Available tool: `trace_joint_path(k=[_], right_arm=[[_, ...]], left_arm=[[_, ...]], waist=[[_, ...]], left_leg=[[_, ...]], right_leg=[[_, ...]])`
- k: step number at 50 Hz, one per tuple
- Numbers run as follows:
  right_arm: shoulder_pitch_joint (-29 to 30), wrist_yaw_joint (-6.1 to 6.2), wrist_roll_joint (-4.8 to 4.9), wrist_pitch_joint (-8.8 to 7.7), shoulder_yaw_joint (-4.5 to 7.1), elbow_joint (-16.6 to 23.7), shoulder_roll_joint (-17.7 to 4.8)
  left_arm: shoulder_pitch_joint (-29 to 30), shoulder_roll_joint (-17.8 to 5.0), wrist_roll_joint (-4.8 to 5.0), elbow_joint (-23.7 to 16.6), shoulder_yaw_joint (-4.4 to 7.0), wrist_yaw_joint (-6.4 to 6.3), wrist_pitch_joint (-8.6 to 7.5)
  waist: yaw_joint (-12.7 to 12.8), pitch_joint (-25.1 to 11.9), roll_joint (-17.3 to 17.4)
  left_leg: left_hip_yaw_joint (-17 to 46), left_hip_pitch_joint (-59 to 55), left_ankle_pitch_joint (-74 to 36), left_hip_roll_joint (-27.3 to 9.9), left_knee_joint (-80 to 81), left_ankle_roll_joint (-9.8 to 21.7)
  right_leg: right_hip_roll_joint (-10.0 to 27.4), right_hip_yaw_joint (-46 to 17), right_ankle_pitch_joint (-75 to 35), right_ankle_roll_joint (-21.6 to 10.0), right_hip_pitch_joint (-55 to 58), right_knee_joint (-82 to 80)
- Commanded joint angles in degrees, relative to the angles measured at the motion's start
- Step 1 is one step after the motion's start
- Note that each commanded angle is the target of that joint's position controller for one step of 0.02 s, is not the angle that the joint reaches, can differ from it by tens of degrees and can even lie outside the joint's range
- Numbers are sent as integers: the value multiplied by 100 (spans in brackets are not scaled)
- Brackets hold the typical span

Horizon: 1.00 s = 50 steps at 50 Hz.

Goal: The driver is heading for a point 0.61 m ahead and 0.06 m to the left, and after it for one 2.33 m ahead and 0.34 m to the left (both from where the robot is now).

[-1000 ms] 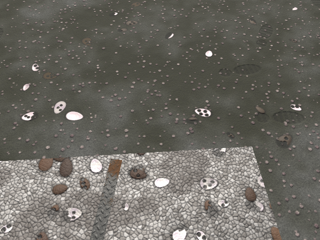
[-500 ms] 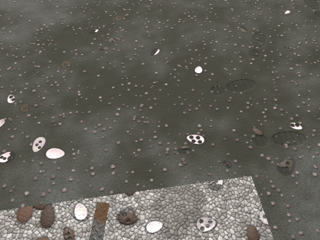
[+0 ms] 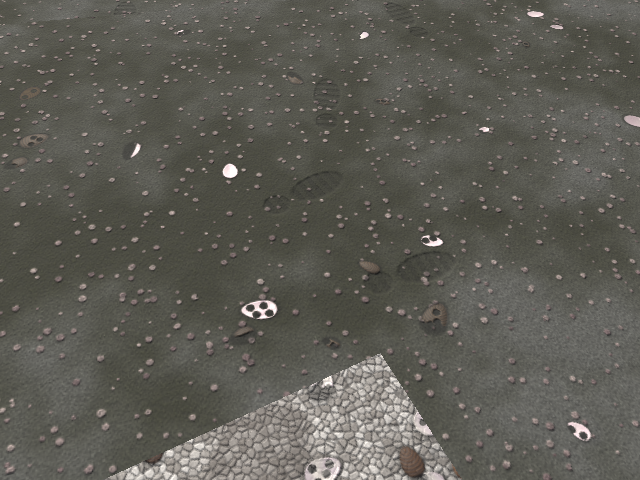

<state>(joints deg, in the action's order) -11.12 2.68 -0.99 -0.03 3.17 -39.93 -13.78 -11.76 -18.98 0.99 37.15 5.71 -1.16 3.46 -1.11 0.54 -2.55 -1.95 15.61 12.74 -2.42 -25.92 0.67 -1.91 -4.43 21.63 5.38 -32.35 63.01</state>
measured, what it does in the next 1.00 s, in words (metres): walks ahead, turning left: right foot, then left foot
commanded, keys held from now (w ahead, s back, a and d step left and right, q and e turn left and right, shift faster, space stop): no key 0.28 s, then q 0.04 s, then w+q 0.52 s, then q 0.02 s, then no key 0.14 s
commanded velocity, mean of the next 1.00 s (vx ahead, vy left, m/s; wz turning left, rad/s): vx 0.21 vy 0.00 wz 0.18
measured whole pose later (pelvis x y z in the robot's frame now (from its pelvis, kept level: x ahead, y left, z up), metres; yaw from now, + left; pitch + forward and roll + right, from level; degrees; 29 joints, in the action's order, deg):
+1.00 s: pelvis +0.20 -0.01 -0.02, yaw +16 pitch +2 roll -1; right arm -26.3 2.1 0.8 -1.4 4.0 -45.2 -16.5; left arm 1.7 -15.1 -0.6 36.3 3.2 2.3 -7.0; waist -5.2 2.3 -1.0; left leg 10.7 -1.2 29.2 1.9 -28.8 1.9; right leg -1.9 -0.4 -0.9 -0.7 -27.7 26.4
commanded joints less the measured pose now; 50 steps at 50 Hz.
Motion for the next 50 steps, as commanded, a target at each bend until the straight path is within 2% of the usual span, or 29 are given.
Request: trace_joint_path(k=[1,4,6,8,9,10,11,12,14,16,18,20,22,24,26,27,28,29,30,31,33,35,40,42,45,47,48,49,50], right_arm=[[-62,14,34,6,287,279,-1091],[-30,-67,116,15,312,235,-1201],[42,-98,203,20,286,177,-1173],[-213,-114,260,-17,196,0,-953],[-343,-161,43,-80,78,43,-618],[-302,-194,-82,-151,-29,182,-342],[165,-149,-52,-132,47,220,-704],[249,-148,36,-103,94,197,-817],[145,-109,24,-8,124,54,-813],[-212,-154,50,26,80,-139,-659],[-276,-192,113,23,48,-212,-616],[24,-202,183,-6,83,-90,-788],[263,-220,259,-61,89,60,-788],[79,-277,287,-138,74,8,-675],[-713,-339,269,-201,110,-363,-614],[-1241,-351,228,-217,162,-612,-672],[-1841,-313,213,-253,293,-742,-1092],[-2072,-369,183,-359,425,-637,-1687],[-1746,-365,88,-459,314,-461,-1384],[-1465,-340,96,-518,250,-344,-1150],[-1224,-307,196,-495,207,-222,-1046],[-1313,-246,191,-425,147,-190,-908],[-1531,-94,186,-328,194,-222,-1063],[-1640,-79,210,-308,222,-254,-1116],[-1617,-49,242,-229,265,-305,-1160],[-1464,-34,223,-196,299,-272,-1184],[-1299,-30,228,-197,294,-198,-1141],[-1176,-47,208,-215,258,-104,-1033],[-1114,-54,56,-230,142,135,-680]], left_arm=[[419,-3,-31,-635,-97,53,-111],[375,-95,-22,-619,-92,100,-115],[164,-79,-21,-514,-81,125,-120],[-80,-149,-72,-407,-71,126,-139],[-207,-487,-124,-475,-23,65,-134],[155,-676,-237,-503,-28,63,-137],[180,-270,-294,-535,-111,98,-219],[272,-116,-335,-456,-179,114,-302],[534,-182,-230,-415,-171,108,-401],[665,-6,-241,-310,-238,95,-436],[489,-152,-197,-192,-178,80,-394],[198,-563,-103,-95,-31,48,-335],[-15,-613,-39,3,15,12,-379],[77,-570,28,31,37,16,-470],[638,-482,80,-74,37,47,-488],[835,-273,54,-128,-3,57,-499],[1073,138,-15,-306,-111,86,-545],[1443,137,36,-663,-133,101,-693],[1306,-117,125,-592,-74,150,-837],[1101,-244,151,-485,-44,227,-932],[1057,-323,-66,-345,-4,250,-1014],[1109,-202,-116,-329,-15,292,-1016],[1729,86,-58,-458,-136,335,-1005],[2010,65,-16,-546,-147,371,-1021],[1982,-83,-30,-583,-94,385,-1058],[1580,-263,-62,-479,-7,364,-1081],[1088,-369,-115,-329,55,329,-1100],[485,-523,-185,-183,108,294,-1116],[-342,-846,-320,-117,131,246,-1121]], waist=[[-140,-534,1298],[-157,-562,1459],[-13,-524,1407],[112,-548,1142],[-19,-936,157],[-230,-801,-1165],[175,-745,-906],[134,-603,-827],[89,-411,-842],[-63,-481,-620],[54,-524,-580],[305,-20,-702],[398,438,-697],[245,437,-529],[-239,182,-317],[-430,87,-89],[-553,-32,948],[-663,167,2085],[-510,290,1551],[-309,385,1236],[-196,334,594],[-171,211,677],[-353,393,868],[-457,492,966],[-369,460,1090],[-155,188,1210],[112,-129,1230],[426,-620,1145],[694,-1583,411]], left_leg=[[897,-1072,-2264,-1240,540,1208],[914,-863,-2312,-1335,467,1260],[898,-787,-2305,-1289,235,1162],[692,-246,-1773,-1035,-101,645],[274,423,-449,-615,-918,119],[-45,1038,1371,-166,-1077,-273],[219,931,1805,-210,-1487,-432],[315,940,1723,-222,-1666,-443],[406,919,1498,-229,-1731,-506],[385,408,1181,-229,-1613,-543],[70,229,785,-71,-1398,-451],[-160,693,1043,104,-1586,-221],[16,1271,1531,-38,-1626,83],[71,1109,1494,-128,-1256,392],[-240,-268,654,103,-397,628],[-135,-969,584,201,-233,694],[1435,-1633,1453,-687,435,1077],[4225,-2111,2128,-1752,1523,1952],[4466,-2211,2076,-1958,1685,2058],[3936,-2248,1739,-1739,1567,1855],[3048,-2233,608,-1382,1456,1490],[2393,-2005,-340,-1034,1527,1309],[1640,-1175,-989,-603,1508,1084],[1704,-907,-831,-628,1478,1069],[1792,-1018,-1767,-695,1035,859],[1800,-1304,-2835,-714,467,662],[1700,-1367,-3687,-558,-89,532],[1544,-1162,-3901,-284,-913,330],[1487,-103,-2088,106,-2532,114]], right_leg=[[145,261,240,33,-27,-953],[107,561,293,-123,772,-1939],[47,667,-337,-331,1318,-3071],[123,474,-1720,-660,2493,-4465],[1074,-652,-3214,-901,3426,-4308],[1940,-1383,-3989,-1677,3086,-4107],[1941,-1432,-3351,-2055,2693,-4274],[1762,-1266,-3002,-1961,2586,-4341],[1511,-1018,-2869,-1733,2434,-4327],[1397,-641,-3287,-1643,2184,-4227],[1312,-579,-1471,-1601,2176,-4420],[1491,-1018,1084,-1667,2054,-4857],[1871,-1480,1718,-1779,2170,-5109],[1982,-1398,1426,-1763,2246,-5115],[1594,-635,1003,-1500,1600,-4752],[1239,-131,807,-1287,1128,-4079],[598,768,551,-834,191,-2358],[-259,764,1120,-574,-1350,-829],[90,85,1243,-647,-1884,-50],[305,-44,631,-734,-2018,112],[500,53,-280,-711,-1960,-295],[456,191,-901,-553,-1455,-827],[132,394,-2154,-287,-558,-2537],[52,419,-2355,-262,-224,-2927],[-35,376,-2498,-393,261,-3386],[-75,382,-2350,-592,723,-3484],[-169,506,-2533,-742,1327,-3681],[33,474,-3237,-942,2308,-3834],[1174,-603,-4901,-1351,4107,-3361]])
Keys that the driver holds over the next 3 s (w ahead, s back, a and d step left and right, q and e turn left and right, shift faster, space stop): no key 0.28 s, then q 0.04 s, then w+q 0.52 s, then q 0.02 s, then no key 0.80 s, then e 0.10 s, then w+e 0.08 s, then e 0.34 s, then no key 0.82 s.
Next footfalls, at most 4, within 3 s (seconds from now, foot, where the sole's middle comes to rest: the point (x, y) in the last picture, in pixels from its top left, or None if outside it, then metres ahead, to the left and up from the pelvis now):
0.16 right None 0.03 -0.14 -0.78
0.54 left None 0.03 0.08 -0.78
0.98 right None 0.45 -0.08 -0.78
1.32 left None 0.32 0.16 -0.78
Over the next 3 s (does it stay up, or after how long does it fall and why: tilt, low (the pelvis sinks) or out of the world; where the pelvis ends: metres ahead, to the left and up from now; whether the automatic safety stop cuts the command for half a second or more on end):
stays up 0.45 0.02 -0.01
